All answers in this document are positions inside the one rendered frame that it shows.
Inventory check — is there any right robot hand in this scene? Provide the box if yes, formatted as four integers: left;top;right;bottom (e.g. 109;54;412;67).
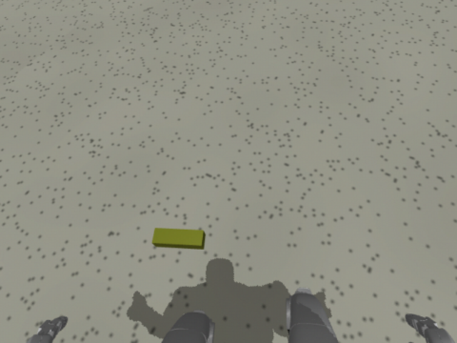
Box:
406;314;455;343

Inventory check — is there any carton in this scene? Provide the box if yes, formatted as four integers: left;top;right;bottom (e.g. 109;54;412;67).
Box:
152;228;206;249

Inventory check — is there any left robot hand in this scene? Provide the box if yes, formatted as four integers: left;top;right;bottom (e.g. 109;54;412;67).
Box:
26;316;68;343

